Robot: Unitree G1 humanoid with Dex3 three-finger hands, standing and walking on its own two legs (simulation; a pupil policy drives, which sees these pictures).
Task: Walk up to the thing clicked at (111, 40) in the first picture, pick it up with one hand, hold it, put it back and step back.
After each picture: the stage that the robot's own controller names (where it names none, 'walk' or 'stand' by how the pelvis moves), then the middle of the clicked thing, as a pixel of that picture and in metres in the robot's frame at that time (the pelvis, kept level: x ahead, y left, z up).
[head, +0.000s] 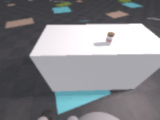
stand; (109, 38) +0.77 -0.13 +0.07
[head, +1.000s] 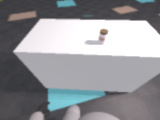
rise first; (102, 37) +0.69 -0.04 +0.10
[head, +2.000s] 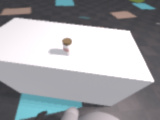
rise first; (67, 47) +0.50 +0.22 +0.11
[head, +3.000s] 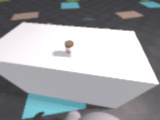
stand; (69, 49) +0.51 +0.20 +0.10
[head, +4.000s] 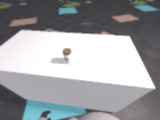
stand; (67, 56) +0.48 +0.21 +0.07
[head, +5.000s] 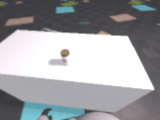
stand; (66, 57) +0.46 +0.21 +0.07
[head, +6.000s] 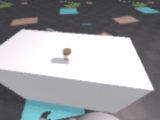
stand; (67, 56) +0.48 +0.21 +0.07
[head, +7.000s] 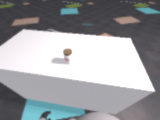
stand; (68, 56) +0.48 +0.21 +0.07
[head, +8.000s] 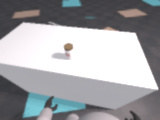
rise first; (69, 51) +0.49 +0.20 +0.07
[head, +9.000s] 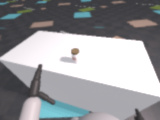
rise first; (75, 56) +0.50 +0.19 +0.07
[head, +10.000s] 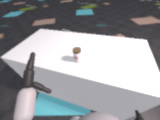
go down; (77, 55) +0.49 +0.18 +0.08
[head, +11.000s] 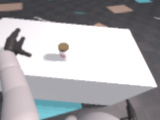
go down; (64, 52) +0.47 +0.18 +0.09
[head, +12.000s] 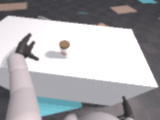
close in; (65, 50) +0.49 +0.17 +0.10
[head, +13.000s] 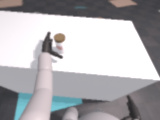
close in; (61, 44) +0.50 +0.19 +0.13
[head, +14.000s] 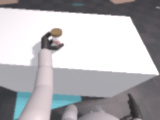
lift; (58, 39) +0.52 +0.19 +0.14
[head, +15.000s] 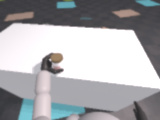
lift; (58, 63) +0.36 +0.21 +0.13
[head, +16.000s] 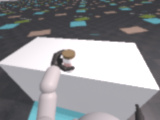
lift; (69, 61) +0.30 +0.15 +0.23
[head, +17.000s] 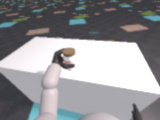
hold; (69, 59) +0.32 +0.15 +0.23
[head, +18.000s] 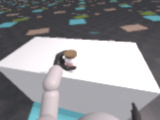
hold; (71, 61) +0.32 +0.14 +0.22
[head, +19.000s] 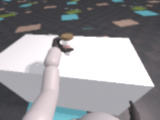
crouch; (68, 44) +0.43 +0.16 +0.25
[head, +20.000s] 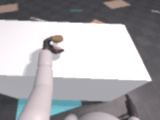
lower; (58, 45) +0.49 +0.18 +0.13
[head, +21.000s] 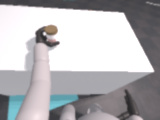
lower; (53, 37) +0.53 +0.19 +0.14
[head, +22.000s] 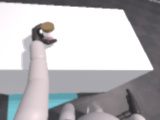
lower; (50, 34) +0.54 +0.20 +0.15
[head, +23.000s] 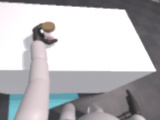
lower; (50, 34) +0.53 +0.20 +0.15
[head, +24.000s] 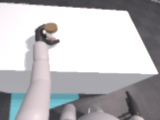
loosen; (53, 35) +0.53 +0.19 +0.14
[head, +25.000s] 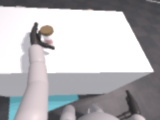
withdraw; (49, 37) +0.53 +0.20 +0.14
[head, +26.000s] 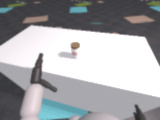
sink last; (75, 50) +0.50 +0.17 +0.12
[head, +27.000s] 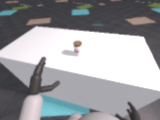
stand; (77, 48) +0.54 +0.18 +0.11
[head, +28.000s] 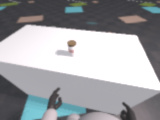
stand; (72, 48) +0.53 +0.19 +0.11
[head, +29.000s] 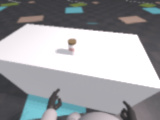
stand; (72, 47) +0.54 +0.18 +0.12
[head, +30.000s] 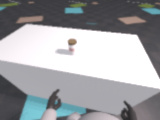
stand; (72, 47) +0.54 +0.18 +0.12
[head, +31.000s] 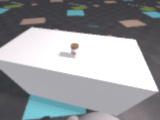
stand; (74, 50) +0.55 +0.18 +0.08
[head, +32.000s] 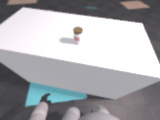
walk; (77, 36) +0.59 +0.14 +0.10
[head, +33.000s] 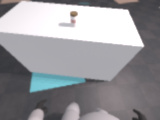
walk; (74, 19) +0.81 +0.22 +0.10
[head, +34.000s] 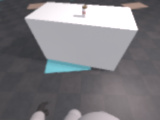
stand; (84, 11) +1.15 +0.18 +0.10
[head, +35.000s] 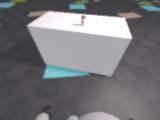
stand; (83, 21) +1.15 +0.18 +0.08
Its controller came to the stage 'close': yes
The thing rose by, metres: 0.20
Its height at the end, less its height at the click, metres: +0.00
